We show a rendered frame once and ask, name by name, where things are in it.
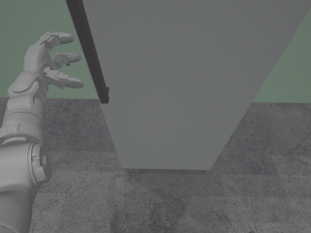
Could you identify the fridge door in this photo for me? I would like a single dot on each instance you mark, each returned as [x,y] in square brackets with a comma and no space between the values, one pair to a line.
[182,73]

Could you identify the left robot forearm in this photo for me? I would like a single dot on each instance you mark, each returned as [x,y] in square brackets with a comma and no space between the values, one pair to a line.
[24,118]

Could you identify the left robot upper arm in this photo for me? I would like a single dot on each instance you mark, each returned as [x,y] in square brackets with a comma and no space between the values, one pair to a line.
[23,169]

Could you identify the robot left hand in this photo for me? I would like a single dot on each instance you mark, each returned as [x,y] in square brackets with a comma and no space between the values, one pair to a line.
[38,60]

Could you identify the handle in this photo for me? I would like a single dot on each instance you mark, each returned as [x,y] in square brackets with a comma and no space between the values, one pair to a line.
[78,15]

